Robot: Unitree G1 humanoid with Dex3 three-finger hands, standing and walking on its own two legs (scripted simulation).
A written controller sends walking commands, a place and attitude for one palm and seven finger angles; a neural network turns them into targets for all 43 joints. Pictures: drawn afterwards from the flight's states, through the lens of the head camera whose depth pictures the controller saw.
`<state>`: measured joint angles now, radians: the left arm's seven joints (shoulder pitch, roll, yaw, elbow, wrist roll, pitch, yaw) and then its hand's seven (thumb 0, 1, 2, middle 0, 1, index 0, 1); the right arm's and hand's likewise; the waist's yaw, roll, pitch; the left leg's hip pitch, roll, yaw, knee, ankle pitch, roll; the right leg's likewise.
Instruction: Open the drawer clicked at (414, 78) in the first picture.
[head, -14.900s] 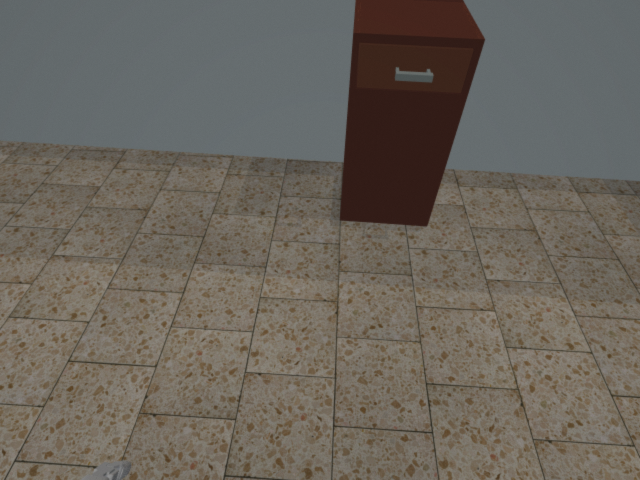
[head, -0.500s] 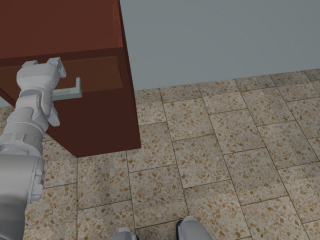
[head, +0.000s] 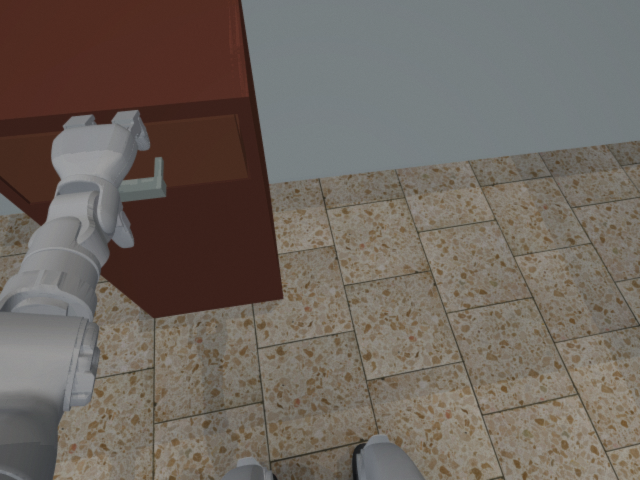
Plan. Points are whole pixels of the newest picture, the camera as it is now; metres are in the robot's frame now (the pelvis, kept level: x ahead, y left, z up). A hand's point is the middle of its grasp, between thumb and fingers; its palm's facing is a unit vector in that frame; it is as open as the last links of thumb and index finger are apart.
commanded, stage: move the hooked fingers above the handle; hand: left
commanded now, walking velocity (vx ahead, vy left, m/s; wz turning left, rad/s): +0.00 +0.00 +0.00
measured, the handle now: (123, 179) +0.55 +0.25 -0.02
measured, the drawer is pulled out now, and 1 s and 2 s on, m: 0.00 0.00 0.00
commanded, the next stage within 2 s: none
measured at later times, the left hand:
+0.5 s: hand (110, 183) +0.50 +0.24 +0.03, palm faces -0.05 -0.06 -1.00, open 13.8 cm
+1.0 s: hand (88, 194) +0.49 +0.27 +0.02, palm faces -0.15 +0.00 -0.99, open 13.8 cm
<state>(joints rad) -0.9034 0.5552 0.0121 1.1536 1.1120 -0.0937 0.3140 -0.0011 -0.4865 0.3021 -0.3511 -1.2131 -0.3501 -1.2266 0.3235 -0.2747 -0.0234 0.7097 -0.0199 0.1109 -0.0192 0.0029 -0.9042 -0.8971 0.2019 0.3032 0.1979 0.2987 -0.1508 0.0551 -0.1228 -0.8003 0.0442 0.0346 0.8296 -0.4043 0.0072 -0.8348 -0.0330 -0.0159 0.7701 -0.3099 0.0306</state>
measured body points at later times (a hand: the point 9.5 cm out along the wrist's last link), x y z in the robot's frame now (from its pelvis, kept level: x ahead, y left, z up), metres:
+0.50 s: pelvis +0.00 +0.01 +0.00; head +0.12 +0.02 +0.43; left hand +0.50 +0.24 +0.08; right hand -0.02 -0.27 -0.12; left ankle -0.02 +0.11 -0.70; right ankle +0.02 -0.14 -0.70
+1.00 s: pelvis +0.00 +0.00 +0.00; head +0.13 +0.00 +0.43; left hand +0.49 +0.26 +0.08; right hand +0.00 -0.28 -0.13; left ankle -0.02 +0.11 -0.70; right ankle +0.02 -0.14 -0.70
